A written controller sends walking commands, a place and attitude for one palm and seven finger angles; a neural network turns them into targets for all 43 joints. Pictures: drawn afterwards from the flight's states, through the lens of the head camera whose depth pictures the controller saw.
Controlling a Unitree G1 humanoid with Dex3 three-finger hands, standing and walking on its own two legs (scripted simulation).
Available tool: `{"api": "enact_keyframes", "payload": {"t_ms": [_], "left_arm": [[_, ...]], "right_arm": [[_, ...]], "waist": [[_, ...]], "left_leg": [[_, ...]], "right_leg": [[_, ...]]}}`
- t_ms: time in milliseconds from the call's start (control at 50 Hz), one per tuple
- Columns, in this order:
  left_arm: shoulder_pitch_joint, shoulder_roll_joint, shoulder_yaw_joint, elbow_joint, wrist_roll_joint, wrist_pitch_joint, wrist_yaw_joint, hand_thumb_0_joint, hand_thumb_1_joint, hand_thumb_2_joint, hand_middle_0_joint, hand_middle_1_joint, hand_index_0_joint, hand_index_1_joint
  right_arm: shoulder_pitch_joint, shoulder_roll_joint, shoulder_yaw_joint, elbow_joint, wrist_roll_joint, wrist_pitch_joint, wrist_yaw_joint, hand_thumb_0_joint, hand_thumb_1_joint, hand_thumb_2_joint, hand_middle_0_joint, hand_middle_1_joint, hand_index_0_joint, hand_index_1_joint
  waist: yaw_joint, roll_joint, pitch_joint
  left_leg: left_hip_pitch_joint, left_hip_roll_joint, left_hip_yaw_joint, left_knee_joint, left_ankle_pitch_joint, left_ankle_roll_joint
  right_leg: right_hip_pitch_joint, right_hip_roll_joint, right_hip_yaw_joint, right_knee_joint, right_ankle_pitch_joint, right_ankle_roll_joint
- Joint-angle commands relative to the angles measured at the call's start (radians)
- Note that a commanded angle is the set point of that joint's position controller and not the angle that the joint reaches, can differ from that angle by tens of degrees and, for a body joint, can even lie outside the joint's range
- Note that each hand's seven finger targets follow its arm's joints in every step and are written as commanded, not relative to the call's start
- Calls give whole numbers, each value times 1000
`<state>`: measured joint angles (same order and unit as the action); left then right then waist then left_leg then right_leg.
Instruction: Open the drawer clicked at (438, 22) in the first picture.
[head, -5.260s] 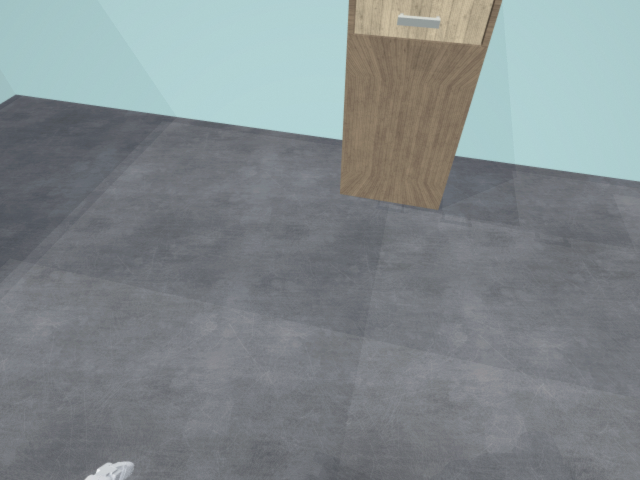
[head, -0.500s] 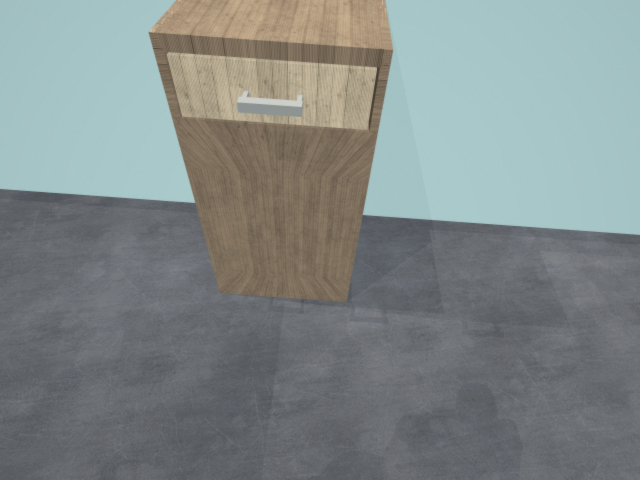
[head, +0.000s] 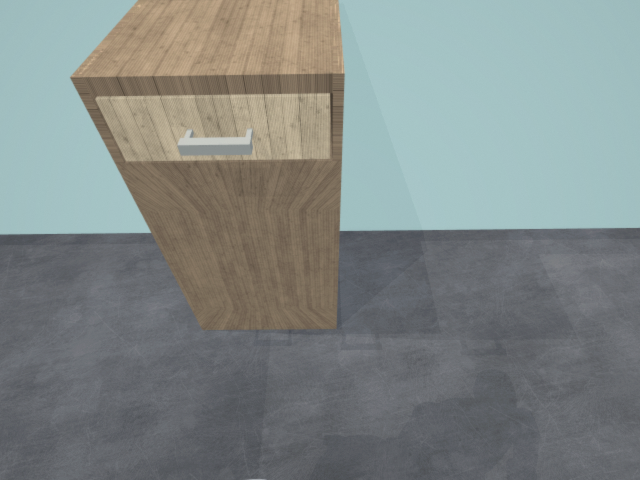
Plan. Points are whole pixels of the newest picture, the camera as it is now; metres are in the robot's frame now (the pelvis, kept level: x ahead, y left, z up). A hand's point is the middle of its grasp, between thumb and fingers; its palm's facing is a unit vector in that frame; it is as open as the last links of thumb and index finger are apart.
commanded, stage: take the last steps up to it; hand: left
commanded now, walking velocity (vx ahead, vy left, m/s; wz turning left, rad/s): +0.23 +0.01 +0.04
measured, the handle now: (217, 139) +0.67 +0.23 +0.05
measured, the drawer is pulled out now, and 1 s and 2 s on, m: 0.00 0.00 0.00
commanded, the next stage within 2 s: come to a stop and stand still in 0.24 s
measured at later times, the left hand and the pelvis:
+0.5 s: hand out of the picture +0.12 +0.21 -0.17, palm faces +0.06 -0.99 -0.13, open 7.4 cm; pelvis +0.14 +0.05 +0.01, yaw +0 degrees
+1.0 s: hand (231, 428) +0.22 +0.15 -0.13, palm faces +0.02 -0.96 -0.29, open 7.3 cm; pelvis +0.14 -0.04 +0.01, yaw -1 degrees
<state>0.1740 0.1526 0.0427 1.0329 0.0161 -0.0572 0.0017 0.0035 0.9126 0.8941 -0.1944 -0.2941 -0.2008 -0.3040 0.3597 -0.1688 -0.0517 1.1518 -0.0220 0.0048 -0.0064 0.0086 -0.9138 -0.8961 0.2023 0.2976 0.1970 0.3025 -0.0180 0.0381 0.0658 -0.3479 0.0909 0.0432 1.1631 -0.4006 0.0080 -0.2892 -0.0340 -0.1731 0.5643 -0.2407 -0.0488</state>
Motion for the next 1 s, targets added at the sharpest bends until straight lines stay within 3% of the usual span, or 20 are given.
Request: {"api": "enact_keyframes", "payload": {"t_ms": [0, 100, 180, 240, 260, 280, 300, 320, 340, 380, 440, 540, 680, 740, 760, 780, 800, 820, 880, 980], "left_arm": [[113, 99, 12, 7, 8, -9, 19, 0, 900, 900, -200, -300, -200, -300], [159, 129, 14, 30, 6, -17, 14, 0, 900, 900, -200, -300, -200, -300], [183, 149, 22, 43, 10, -12, 12, 0, 900, 900, -200, -300, -200, -300], [162, 138, 22, 43, 6, 4, 12, 0, 900, 900, -200, -300, -200, -300], [171, 106, 15, 41, 4, 11, 10, 0, 900, 900, -200, -300, -200, -300], [193, 54, 7, 23, -2, 15, 3, 0, 900, 900, -200, -300, -200, -300], [170, 51, 3, -4, 3, 14, 4, 0, 900, 900, -200, -300, -200, -300], [149, 67, 5, 0, 9, 23, 10, 0, 900, 900, -200, -300, -200, -300], [144, 65, 6, 14, 8, 24, 9, 0, 900, 900, -200, -300, -200, -300], [188, 29, -3, 56, 1, 34, 10, 0, 900, 900, -200, -300, -200, -300], [232, 31, -6, 78, -2, 68, 23, 0, 900, 900, -200, -300, -200, -300], [164, 73, 14, 22, 6, 104, 30, 0, 900, 900, -200, -300, -200, -300], [69, 69, 20, -43, -1, 99, 32, 0, 900, 900, -200, -300, -200, -300], [139, 87, 22, -26, 2, 76, 34, 0, 900, 900, -200, -300, -200, -300], [147, 133, 23, -26, 9, 61, 38, 0, 900, 900, -200, -300, -200, -300], [122, 217, 32, -33, 17, 49, 44, 0, 900, 900, -200, -300, -200, -300], [152, 237, 32, -45, 8, 53, 41, 0, 900, 900, -200, -300, -200, -300], [136, 228, 36, -40, 7, 52, 46, 0, 900, 900, -200, -300, -200, -300], [25, 188, 33, -76, 5, 55, 44, 0, 900, 900, -200, -300, -200, -300], [90, 192, 44, -72, 4, 47, 46, 0, 900, 900, -200, -300, -200, -300]], "right_arm": [[25, -14, -7, -72, -8, -11, 10, 0, -900, -900, 200, 300, 200, 300], [-74, -16, -4, -115, -3, -17, 22, 0, -900, -900, 200, 300, 200, 300], [-152, -25, -1, -148, 1, -34, 27, 0, -900, -900, 200, 300, 200, 300], [-52, -46, 0, -120, 0, -47, 19, 0, -900, -900, 200, 300, 200, 300], [27, -88, -6, -96, -2, -56, 13, 0, -900, -900, 200, 300, 200, 300], [102, -175, -23, -86, -14, -60, 3, 0, -900, -900, 200, 300, 200, 300], [137, -217, -29, -84, -11, -48, -7, 0, -900, -900, 200, 300, 200, 300], [102, -202, -23, -92, -7, -45, -17, 0, -900, -900, 200, 300, 200, 300], [24, -153, -9, -114, -5, -45, -21, 0, -900, -900, 200, 300, 200, 300], [-87, -89, 19, -135, 0, -57, -32, 0, -900, -900, 200, 300, 200, 300], [-105, -100, 17, -120, 10, -52, -49, 0, -900, -900, 200, 300, 200, 300], [-91, -136, -11, -107, 11, -17, -53, 0, -900, -900, 200, 300, 200, 300], [-117, -155, -40, -122, -6, 8, -37, 0, -900, -900, 200, 300, 200, 300], [-129, -148, -42, -127, 3, 12, -22, 0, -900, -900, 200, 300, 200, 300], [-106, -106, -38, -126, 11, 10, -15, 0, -900, -900, 200, 300, 200, 300], [-74, -38, -24, -147, 16, 10, -8, 0, -900, -900, 200, 300, 200, 300], [-117, -50, -24, -164, 14, 31, -12, 0, -900, -900, 200, 300, 200, 300], [-119, -57, -26, -166, 10, 52, -16, 0, -900, -900, 200, 300, 200, 300], [-100, -90, -33, -131, 5, 55, -5, 0, -900, -900, 200, 300, 200, 300], [-134, -107, -30, -154, -1, 54, 5, 0, -900, -900, 200, 300, 200, 300]], "waist": [[-2, -152, 14], [19, -134, 9], [37, -138, 19], [-19, -70, 14], [-46, 45, -17], [-60, 240, -35], [-68, 296, -47], [-56, 260, -37], [-28, 144, -4], [28, 22, -23], [43, 18, -89], [21, 83, -60], [7, 167, -61], [48, 105, -105], [44, -21, -127], [21, -263, -125], [67, -242, -119], [48, -313, -121], [21, -192, -37], [62, -178, -68]], "left_leg": [[-112, 55, 1, -69, 107, -22], [-147, 41, 38, -307, 146, -37], [-60, 17, 56, -471, 132, -21], [194, -14, 88, -644, 206, -15], [299, 28, 11, -725, 184, -2], [376, 224, -252, -850, 134, 78], [359, 328, -423, -961, 73, 152], [291, 338, -423, -981, 56, 161], [220, 304, -345, -969, 165, 153], [162, 240, -169, -941, 514, 132], [218, 225, -52, -874, 904, 131], [245, 239, -31, -836, 961, 152], [229, 232, -48, -789, 789, 149], [177, 165, -16, -702, 579, 81], [136, 90, 29, -605, 393, 22], [-21, -25, 95, -500, 2, -33], [-14, -55, 5, -361, -205, -32], [-23, -61, -47, -260, -208, -31], [-108, -56, -81, -84, -40, -42], [-156, -54, -85, -96, 43, -69]], "right_leg": [[-30, -252, 226, -408, -53, -74], [83, -240, 187, -402, 60, -103], [88, -257, 192, -360, 51, -110], [-33, -201, 139, -246, -63, -65], [-82, -136, 104, -94, -101, -34], [-217, -27, 14, 151, -223, 16], [-280, 22, 33, 364, -369, 29], [-292, -20, 111, 493, -346, 23], [-275, -52, 144, 522, -267, 27], [-157, -82, 173, 431, -160, 61], [-80, -64, 161, 348, -116, 94], [-138, -39, 149, 380, -135, 99], [-78, -25, 122, 213, -188, 75], [93, -20, 94, -88, 65, 74], [161, -97, 173, -196, 238, 63], [224, -299, 381, -209, 515, -4], [147, -390, 420, -228, 618, -91], [99, -376, 435, -251, 563, -109], [89, -294, 339, -247, 408, -100], [184, -298, 337, -265, 316, -92]]}}
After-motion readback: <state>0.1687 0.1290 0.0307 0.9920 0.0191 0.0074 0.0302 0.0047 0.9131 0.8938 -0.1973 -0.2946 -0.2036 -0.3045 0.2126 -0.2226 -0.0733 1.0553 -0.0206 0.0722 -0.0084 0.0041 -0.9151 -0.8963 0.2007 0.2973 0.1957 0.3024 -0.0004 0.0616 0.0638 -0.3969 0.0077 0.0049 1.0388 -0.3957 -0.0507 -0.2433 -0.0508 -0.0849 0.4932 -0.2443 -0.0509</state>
